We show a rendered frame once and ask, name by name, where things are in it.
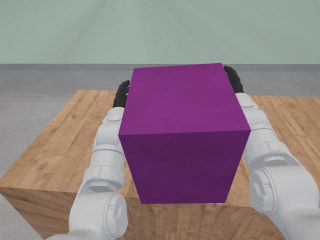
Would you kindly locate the pedestal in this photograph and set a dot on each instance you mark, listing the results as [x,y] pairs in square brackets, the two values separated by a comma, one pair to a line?
[44,181]

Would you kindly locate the right robot hand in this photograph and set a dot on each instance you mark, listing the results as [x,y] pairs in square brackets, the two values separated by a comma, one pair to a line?
[234,79]

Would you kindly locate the left robot forearm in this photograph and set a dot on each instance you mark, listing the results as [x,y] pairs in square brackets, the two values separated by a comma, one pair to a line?
[105,172]

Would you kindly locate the right robot forearm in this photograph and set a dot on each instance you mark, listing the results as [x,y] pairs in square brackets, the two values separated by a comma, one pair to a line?
[263,148]

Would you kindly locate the left robot upper arm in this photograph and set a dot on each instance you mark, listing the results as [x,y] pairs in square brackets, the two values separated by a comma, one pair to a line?
[96,216]

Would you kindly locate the right robot upper arm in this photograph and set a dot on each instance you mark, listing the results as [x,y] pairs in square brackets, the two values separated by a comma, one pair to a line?
[288,195]

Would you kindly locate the left robot hand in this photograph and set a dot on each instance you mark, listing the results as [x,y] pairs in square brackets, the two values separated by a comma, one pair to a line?
[120,96]

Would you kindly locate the carton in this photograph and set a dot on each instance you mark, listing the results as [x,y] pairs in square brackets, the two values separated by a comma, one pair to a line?
[183,133]

